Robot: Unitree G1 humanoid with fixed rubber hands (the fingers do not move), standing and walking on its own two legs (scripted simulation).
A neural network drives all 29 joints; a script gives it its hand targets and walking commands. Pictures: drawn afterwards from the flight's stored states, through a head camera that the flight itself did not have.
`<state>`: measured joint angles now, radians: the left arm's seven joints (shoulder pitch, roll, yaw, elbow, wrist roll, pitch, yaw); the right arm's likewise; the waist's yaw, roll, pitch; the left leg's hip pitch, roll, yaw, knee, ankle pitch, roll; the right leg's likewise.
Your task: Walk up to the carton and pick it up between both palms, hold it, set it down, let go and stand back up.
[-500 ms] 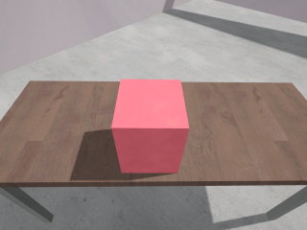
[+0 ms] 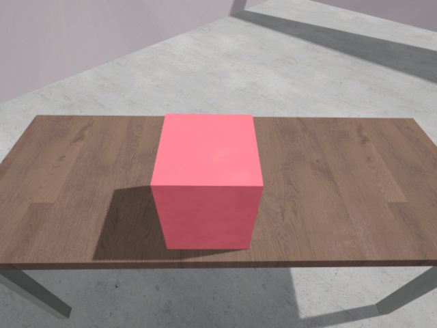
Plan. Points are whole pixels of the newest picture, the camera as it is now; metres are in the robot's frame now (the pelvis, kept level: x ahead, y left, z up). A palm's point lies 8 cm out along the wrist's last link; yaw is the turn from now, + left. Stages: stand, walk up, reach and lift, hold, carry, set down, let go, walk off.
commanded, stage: stand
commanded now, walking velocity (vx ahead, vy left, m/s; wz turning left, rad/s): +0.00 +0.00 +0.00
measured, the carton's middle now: (208, 183) +0.46 +0.01 -0.02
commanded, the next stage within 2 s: reach and lift in 0.20 s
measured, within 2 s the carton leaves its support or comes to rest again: neither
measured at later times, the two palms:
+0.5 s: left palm (116, 312) +0.22 +0.20 -0.13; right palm (311, 325) +0.18 -0.19 -0.14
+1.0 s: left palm out of the picture +0.15 +0.21 -0.08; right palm out of the picture +0.11 -0.18 -0.09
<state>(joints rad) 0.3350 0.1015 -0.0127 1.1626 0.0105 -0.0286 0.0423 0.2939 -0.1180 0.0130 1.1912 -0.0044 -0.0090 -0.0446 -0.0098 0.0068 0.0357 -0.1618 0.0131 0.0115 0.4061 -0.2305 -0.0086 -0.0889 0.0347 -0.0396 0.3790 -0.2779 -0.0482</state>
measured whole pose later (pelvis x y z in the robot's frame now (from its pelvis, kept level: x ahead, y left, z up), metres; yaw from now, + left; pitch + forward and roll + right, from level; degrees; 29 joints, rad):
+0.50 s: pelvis -0.05 +0.00 -0.04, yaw +1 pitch +21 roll -1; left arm -0.28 0.20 0.06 0.73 -0.05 0.62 -0.10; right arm -0.26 -0.15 0.06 0.85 0.29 0.45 -0.08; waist -0.05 0.00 -0.26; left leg -0.86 0.02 -0.01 0.76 -0.27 -0.02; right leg -0.80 0.03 -0.08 0.77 -0.33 -0.04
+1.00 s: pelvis -0.07 +0.01 -0.01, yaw -3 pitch +3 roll +0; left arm 0.00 0.17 0.00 0.40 -0.06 0.59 0.05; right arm 0.05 -0.07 -0.03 0.59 0.07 0.26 -0.01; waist 0.00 -0.04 -0.01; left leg -0.36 0.03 0.06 0.46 -0.15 0.00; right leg -0.34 0.04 0.00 0.49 -0.21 -0.04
